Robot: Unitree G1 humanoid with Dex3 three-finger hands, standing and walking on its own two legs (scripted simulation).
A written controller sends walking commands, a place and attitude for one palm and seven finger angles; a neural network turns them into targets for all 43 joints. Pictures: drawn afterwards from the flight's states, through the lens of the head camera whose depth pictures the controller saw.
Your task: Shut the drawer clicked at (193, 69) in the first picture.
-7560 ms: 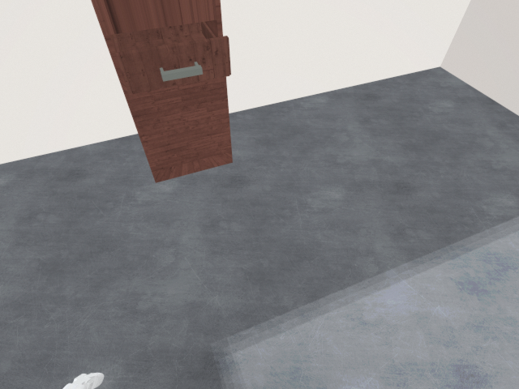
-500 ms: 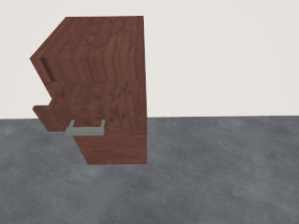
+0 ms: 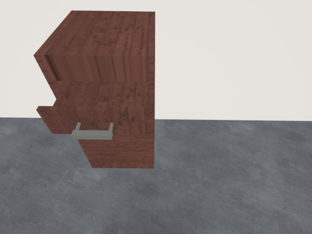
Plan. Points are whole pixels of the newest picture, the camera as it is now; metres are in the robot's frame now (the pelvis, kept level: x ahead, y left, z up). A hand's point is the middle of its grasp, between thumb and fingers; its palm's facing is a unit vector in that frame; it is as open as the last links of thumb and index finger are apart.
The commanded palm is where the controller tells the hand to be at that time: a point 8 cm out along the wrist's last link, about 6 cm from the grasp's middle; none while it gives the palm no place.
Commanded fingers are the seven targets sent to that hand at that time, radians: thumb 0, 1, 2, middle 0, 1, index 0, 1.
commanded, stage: shuffle to correct the standing spot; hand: left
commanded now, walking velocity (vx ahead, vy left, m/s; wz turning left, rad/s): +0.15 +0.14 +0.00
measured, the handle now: (93, 130) +0.47 +0.27 -0.08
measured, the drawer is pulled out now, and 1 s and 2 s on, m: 0.16 0.16 0.16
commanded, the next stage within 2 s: come to a stop and stand still in 0.06 s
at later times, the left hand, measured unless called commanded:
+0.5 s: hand out of the picture +0.08 +0.20 -0.17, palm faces +0.03 -0.97 -0.24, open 7.3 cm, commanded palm none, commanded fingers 0.00 0.90 0.90 -0.20 -0.30 -0.20 -0.30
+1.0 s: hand out of the picture +0.02 +0.18 -0.16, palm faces -0.02 -0.97 -0.22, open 7.3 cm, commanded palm none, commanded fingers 0.00 0.90 0.90 -0.20 -0.30 -0.20 -0.30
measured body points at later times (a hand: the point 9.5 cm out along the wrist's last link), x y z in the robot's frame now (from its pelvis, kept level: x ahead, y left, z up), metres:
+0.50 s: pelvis +0.04 +0.02 +0.00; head +0.07 +0.01 +0.45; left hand +0.08 +0.25 -0.15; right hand +0.04 -0.19 -0.17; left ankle +0.00 +0.10 -0.74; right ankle +0.02 -0.10 -0.74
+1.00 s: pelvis -0.01 +0.00 +0.00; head +0.00 -0.01 +0.45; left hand +0.02 +0.23 -0.15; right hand +0.01 -0.23 -0.16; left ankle -0.01 +0.10 -0.74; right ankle +0.02 -0.10 -0.74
